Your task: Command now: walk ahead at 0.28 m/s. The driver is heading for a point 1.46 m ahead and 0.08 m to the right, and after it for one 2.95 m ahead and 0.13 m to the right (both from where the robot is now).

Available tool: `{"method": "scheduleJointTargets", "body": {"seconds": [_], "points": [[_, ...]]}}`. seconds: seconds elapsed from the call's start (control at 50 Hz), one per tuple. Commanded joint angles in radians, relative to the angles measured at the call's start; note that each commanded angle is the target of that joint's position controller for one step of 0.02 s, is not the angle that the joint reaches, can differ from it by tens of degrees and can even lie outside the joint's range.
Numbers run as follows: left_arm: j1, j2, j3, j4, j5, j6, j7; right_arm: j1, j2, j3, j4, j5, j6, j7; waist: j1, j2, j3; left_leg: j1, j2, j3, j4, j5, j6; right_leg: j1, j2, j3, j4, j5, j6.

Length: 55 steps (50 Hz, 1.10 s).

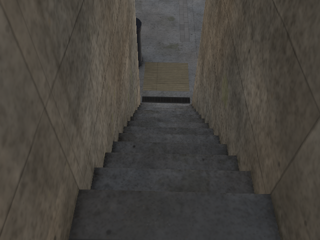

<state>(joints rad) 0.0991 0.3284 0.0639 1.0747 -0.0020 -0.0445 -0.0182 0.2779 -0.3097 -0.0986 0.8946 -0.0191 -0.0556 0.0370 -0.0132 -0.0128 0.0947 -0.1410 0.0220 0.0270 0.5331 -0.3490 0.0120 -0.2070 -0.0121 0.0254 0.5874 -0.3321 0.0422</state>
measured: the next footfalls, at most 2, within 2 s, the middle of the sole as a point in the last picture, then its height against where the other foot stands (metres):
left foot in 0.46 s outside the picture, level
right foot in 0.94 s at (198, 216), level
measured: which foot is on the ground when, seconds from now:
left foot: down 0.00-0.08, up 0.10-0.44, down 0.46-0.96, up 0.98-1.00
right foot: down 0.00-0.48, up 0.50-0.92, down 0.94-1.00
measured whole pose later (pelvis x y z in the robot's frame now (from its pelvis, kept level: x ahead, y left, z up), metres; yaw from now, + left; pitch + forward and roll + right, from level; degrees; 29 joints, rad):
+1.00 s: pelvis +0.45 -0.04 +0.00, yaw +0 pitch +6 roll +1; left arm 0.05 0.24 0.01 0.94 0.01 -0.10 -0.04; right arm 0.45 -0.26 -0.05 1.00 -0.06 -0.09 0.05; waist -0.09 -0.01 -0.07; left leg -0.27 0.04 0.01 0.73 -0.45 -0.01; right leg -0.49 0.03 -0.01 0.54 -0.17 -0.06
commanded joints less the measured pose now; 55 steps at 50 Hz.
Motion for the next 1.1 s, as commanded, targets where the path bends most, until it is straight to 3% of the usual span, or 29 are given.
{"method": "scheduleJointTargets", "body": {"seconds": [0.02,0.06,0.1,0.12,0.18,0.22,0.26,0.3,0.34,0.42,0.46,0.48,0.5,0.52,0.54,0.56,0.58,0.6,0.68,0.74,0.84,0.88,0.94,0.96,0.98,1.0,1.02,1.06,1.1], "points": [[-0.046,0.057,0.009,-0.086,0.008,-0.044,0.009,-0.032,-0.169,-0.035,-0.026,-0.011,-0.012,-0.028,0.020,0.110,-0.001,-0.036,0.261,-0.327,-0.292,-0.244,0.194,-0.028,0.001,-0.024,-0.043,0.069,-0.048],[0.026,0.091,0.022,-0.092,0.016,-0.049,0.000,-0.101,-0.152,-0.029,-0.035,-0.031,-0.001,-0.027,0.069,0.052,-0.016,-0.184,0.143,-0.172,-0.166,-0.191,0.130,0.181,-0.007,0.015,-0.103,0.076,-0.119],[0.313,0.192,0.060,-0.043,0.026,-0.051,-0.005,-0.229,-0.073,-0.009,-0.105,-0.041,-0.019,-0.012,0.181,-0.179,-0.035,-0.512,-0.042,-0.005,0.279,-0.125,-0.013,0.439,-0.223,0.433,-0.330,-0.148,-0.301],[0.419,0.164,0.047,-0.036,0.043,-0.070,-0.011,-0.263,-0.027,0.004,-0.105,-0.040,-0.037,-0.014,0.220,-0.157,0.001,-0.718,-0.025,-0.111,0.498,-0.208,0.000,0.513,-0.307,0.576,-0.398,-0.154,-0.339],[0.322,0.013,-0.006,-0.086,0.067,-0.092,-0.032,-0.131,-0.032,0.008,-0.031,-0.046,-0.072,-0.047,0.111,-0.069,0.032,-0.842,0.025,-0.182,0.823,-0.024,0.075,0.454,-0.292,0.423,-0.418,0.017,-0.321],[0.244,-0.051,-0.037,-0.129,0.079,-0.083,-0.036,-0.124,-0.021,0.010,-0.020,-0.056,-0.062,-0.040,0.041,-0.008,0.013,-0.796,0.066,-0.177,0.774,0.094,0.078,0.347,-0.251,0.281,-0.421,0.178,-0.274],[0.194,-0.002,-0.032,-0.158,0.060,-0.068,-0.048,-0.140,-0.002,0.018,-0.032,-0.044,-0.041,-0.019,0.001,0.003,0.010,-0.658,0.092,-0.101,0.563,0.171,0.036,0.195,-0.203,0.143,-0.450,0.209,-0.241],[0.180,0.073,-0.010,-0.176,0.039,-0.041,-0.067,-0.263,0.040,0.047,-0.089,-0.029,-0.023,-0.004,0.038,-0.027,0.003,-0.384,0.049,0.011,0.285,0.180,-0.036,-0.049,-0.136,0.045,-0.467,0.189,-0.245],[0.303,0.107,0.006,-0.135,0.054,-0.022,-0.085,-0.313,0.048,0.063,-0.107,-0.011,-0.020,0.005,0.071,-0.035,0.003,-0.361,0.022,0.004,0.171,0.291,-0.060,-0.017,-0.186,0.087,-0.447,0.226,-0.277],[0.323,0.112,0.025,-0.088,0.028,-0.022,-0.062,-0.294,-0.025,0.043,-0.116,-0.015,-0.033,-0.011,0.033,-0.062,-0.007,-0.341,-0.025,0.033,-0.010,0.330,0.014,0.169,-0.239,0.117,-0.322,0.433,-0.267],[0.336,0.068,0.017,-0.048,0.042,-0.039,-0.061,-0.110,-0.066,0.018,-0.084,-0.001,-0.049,-0.016,-0.049,-0.062,-0.115,-0.025,-0.052,0.053,0.030,0.370,0.094,0.072,-0.138,0.031,-0.051,0.733,-0.179],[0.411,-0.056,-0.014,-0.042,0.072,-0.048,-0.059,0.163,-0.104,0.016,0.006,-0.020,-0.043,-0.010,-0.089,0.100,-0.292,0.439,0.090,-0.165,0.065,0.521,0.237,-0.240,-0.004,-0.011,0.255,0.418,-0.086],[0.434,-0.147,-0.047,-0.059,0.074,-0.064,-0.076,0.414,-0.136,0.010,0.080,-0.012,-0.034,-0.004,-0.157,0.311,-0.507,0.757,0.296,-0.585,-0.144,0.248,0.398,-0.509,0.133,0.012,0.535,-0.159,-0.036],[0.245,-0.072,-0.022,-0.091,0.043,-0.060,-0.065,0.396,-0.093,0.022,0.077,-0.029,-0.039,0.010,-0.172,0.200,-0.281,0.550,0.296,-0.690,-0.273,0.024,0.338,-0.672,0.072,0.091,0.764,-0.196,-0.053],[0.186,-0.058,-0.023,-0.092,0.043,-0.065,-0.038,0.214,-0.055,0.031,0.024,-0.025,-0.046,0.004,-0.112,0.094,-0.140,0.312,0.291,-0.587,-0.301,-0.046,0.276,-0.694,-0.018,0.091,0.838,-0.059,-0.073],[0.186,-0.036,-0.017,-0.088,0.063,-0.066,-0.012,0.126,-0.007,0.049,-0.004,-0.021,-0.039,-0.002,-0.054,0.040,-0.158,0.138,0.277,-0.507,-0.318,0.035,0.280,-0.625,-0.083,0.081,0.814,0.029,-0.078],[0.179,-0.068,-0.026,-0.098,0.082,-0.062,0.006,0.081,0.061,0.076,-0.019,-0.004,-0.039,-0.005,-0.008,0.001,-0.173,0.021,0.265,-0.416,-0.339,0.173,0.284,-0.546,-0.125,0.085,0.768,0.087,-0.069],[0.177,-0.095,-0.036,-0.098,0.087,-0.050,0.014,0.063,0.110,0.095,-0.020,-0.014,-0.036,-0.001,0.014,-0.005,-0.176,-0.051,0.267,-0.362,-0.354,0.268,0.294,-0.497,-0.145,0.083,0.731,0.106,-0.051],[0.140,-0.099,-0.047,-0.113,0.047,-0.026,0.001,0.098,0.011,0.064,-0.031,-0.046,-0.029,0.027,0.028,0.028,-0.136,-0.225,0.213,-0.157,-0.410,0.257,0.269,-0.441,-0.127,-0.003,0.467,0.022,0.010],[0.073,-0.077,-0.055,-0.109,0.027,-0.030,-0.005,0.144,-0.043,0.047,-0.025,-0.056,-0.009,0.052,-0.002,0.060,-0.109,-0.278,0.210,-0.150,-0.416,0.195,0.250,-0.373,-0.085,-0.010,0.236,0.237,0.045],[-0.077,-0.065,-0.069,-0.125,0.021,-0.019,-0.016,0.192,-0.102,0.015,-0.008,-0.024,-0.015,0.050,-0.049,0.060,-0.125,-0.127,0.200,-0.138,-0.365,0.207,0.224,-0.366,-0.022,-0.011,0.014,0.340,0.025],[-0.081,-0.050,-0.065,-0.125,0.021,-0.022,-0.012,0.207,-0.074,0.016,0.036,-0.021,-0.012,0.039,-0.048,0.071,-0.120,-0.053,0.229,-0.151,-0.305,0.222,0.206,-0.355,-0.023,0.013,-0.060,0.318,0.004],[0.013,0.028,-0.036,-0.145,0.003,-0.061,-0.013,0.186,-0.097,0.008,0.071,-0.024,-0.027,0.012,-0.001,0.070,-0.183,-0.064,0.175,-0.096,-0.094,0.347,0.142,-0.118,0.028,-0.044,-0.075,0.359,-0.089],[0.094,0.080,-0.020,-0.129,-0.002,-0.070,-0.018,0.252,-0.009,0.031,0.089,-0.041,-0.039,0.010,-0.005,-0.058,-0.293,-0.193,0.063,0.002,0.147,0.286,0.058,0.162,-0.073,0.062,-0.078,0.610,-0.215],[0.316,0.137,0.006,-0.102,0.004,-0.062,-0.032,0.332,0.108,0.080,0.081,-0.059,-0.065,0.012,0.054,-0.243,-0.471,-0.590,-0.038,0.062,0.421,-0.131,-0.035,0.628,-0.301,0.371,-0.104,0.710,-0.431],[0.494,0.127,0.022,-0.063,0.029,-0.072,-0.031,0.237,0.065,0.064,0.065,-0.050,-0.069,0.008,0.130,-0.164,-0.421,-0.736,-0.032,-0.055,0.637,-0.216,-0.014,0.589,-0.341,0.546,-0.225,0.470,-0.412],[0.447,0.106,0.032,-0.068,0.040,-0.081,-0.027,0.206,0.026,0.052,0.080,-0.043,-0.066,-0.016,0.130,-0.066,-0.247,-0.785,0.025,-0.133,0.813,-0.092,-0.004,0.398,-0.317,0.503,-0.249,0.323,-0.355],[0.287,0.019,0.009,-0.143,0.030,-0.068,-0.034,0.197,-0.009,0.045,0.093,-0.052,-0.060,-0.039,0.054,-0.037,-0.204,-0.772,0.073,-0.199,0.938,0.095,0.008,0.167,-0.293,0.430,-0.283,0.278,-0.348],[0.229,-0.053,-0.020,-0.160,0.039,-0.071,-0.035,0.151,0.035,0.055,0.064,-0.063,-0.051,-0.025,0.009,-0.016,-0.194,-0.723,0.089,-0.188,0.927,0.201,0.009,0.027,-0.245,0.296,-0.281,0.413,-0.344]]}}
